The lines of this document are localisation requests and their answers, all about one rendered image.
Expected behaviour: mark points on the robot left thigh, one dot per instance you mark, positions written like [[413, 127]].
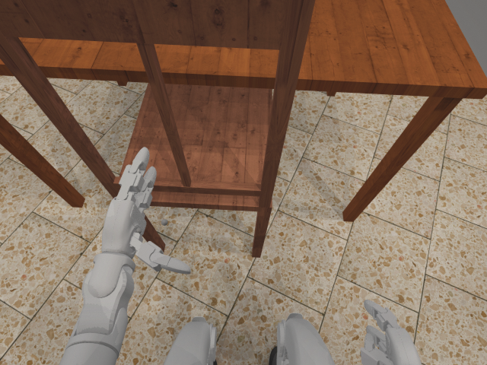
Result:
[[194, 345]]

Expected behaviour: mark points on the robot right hand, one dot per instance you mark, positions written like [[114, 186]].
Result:
[[395, 346]]

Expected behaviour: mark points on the chair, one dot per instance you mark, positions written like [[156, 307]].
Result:
[[212, 147]]

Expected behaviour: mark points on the robot left hand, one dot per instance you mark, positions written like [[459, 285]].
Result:
[[125, 214]]

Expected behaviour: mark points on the table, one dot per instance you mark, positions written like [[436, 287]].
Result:
[[395, 47]]

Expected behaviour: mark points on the robot left forearm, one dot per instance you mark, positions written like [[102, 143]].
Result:
[[98, 334]]

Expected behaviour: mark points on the robot right shin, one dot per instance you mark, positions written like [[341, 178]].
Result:
[[292, 315]]

